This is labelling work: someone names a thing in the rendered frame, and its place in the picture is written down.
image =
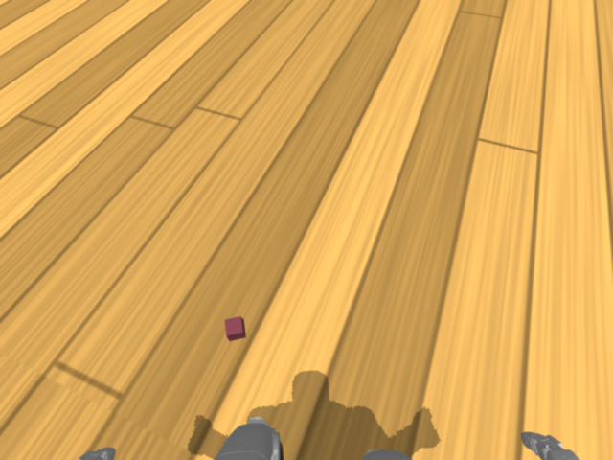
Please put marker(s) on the right robot hand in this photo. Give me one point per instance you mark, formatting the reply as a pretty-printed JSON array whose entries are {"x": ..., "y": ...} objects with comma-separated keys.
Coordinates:
[{"x": 546, "y": 447}]

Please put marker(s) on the cube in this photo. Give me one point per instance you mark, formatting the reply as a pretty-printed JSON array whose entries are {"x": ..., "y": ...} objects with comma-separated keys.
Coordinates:
[{"x": 234, "y": 328}]

